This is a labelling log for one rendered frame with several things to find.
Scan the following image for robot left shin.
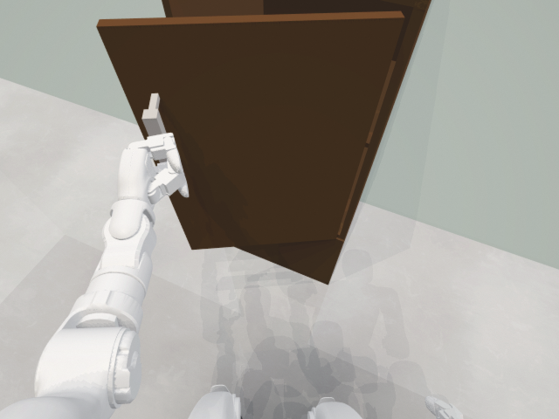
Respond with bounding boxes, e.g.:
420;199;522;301
210;385;230;393

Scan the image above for robot left forearm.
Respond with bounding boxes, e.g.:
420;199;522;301
34;199;156;397

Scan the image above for handle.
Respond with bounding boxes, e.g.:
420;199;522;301
141;93;167;163

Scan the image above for robot left hand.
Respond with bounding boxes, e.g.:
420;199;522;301
117;133;189;210

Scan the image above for robot right shin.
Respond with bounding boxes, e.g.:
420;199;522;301
318;397;335;405

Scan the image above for robot shin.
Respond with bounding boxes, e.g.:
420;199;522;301
318;397;335;405
210;385;230;393

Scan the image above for cupboard door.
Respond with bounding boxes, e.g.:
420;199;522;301
96;11;405;250

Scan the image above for left robot upper arm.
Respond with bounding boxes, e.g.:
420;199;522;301
0;326;141;419

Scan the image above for robot right hand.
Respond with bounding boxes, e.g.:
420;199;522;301
425;396;463;419

